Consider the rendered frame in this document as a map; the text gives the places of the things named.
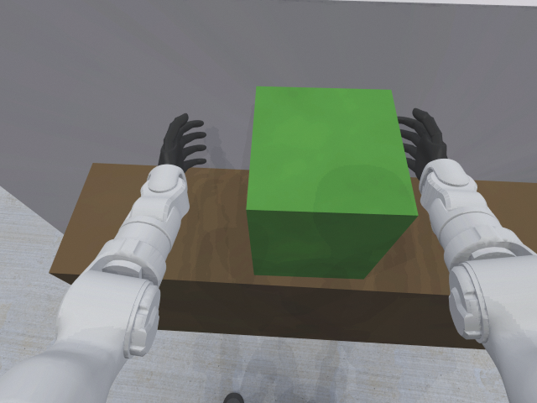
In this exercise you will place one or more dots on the robot left forearm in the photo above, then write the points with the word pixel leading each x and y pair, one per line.
pixel 148 233

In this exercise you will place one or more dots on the carton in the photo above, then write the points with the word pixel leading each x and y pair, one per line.
pixel 329 190

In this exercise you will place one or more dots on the left robot hand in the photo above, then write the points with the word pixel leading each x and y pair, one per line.
pixel 173 151

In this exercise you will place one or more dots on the robot left upper arm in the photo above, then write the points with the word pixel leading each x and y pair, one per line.
pixel 106 320

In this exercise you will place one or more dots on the robot right forearm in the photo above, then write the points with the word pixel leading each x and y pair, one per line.
pixel 460 218

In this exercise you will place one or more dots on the right robot hand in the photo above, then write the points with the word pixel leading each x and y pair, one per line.
pixel 428 139

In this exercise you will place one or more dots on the robot right upper arm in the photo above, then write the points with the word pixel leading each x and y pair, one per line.
pixel 495 302

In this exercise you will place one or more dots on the pedestal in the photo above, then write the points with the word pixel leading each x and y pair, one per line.
pixel 209 284

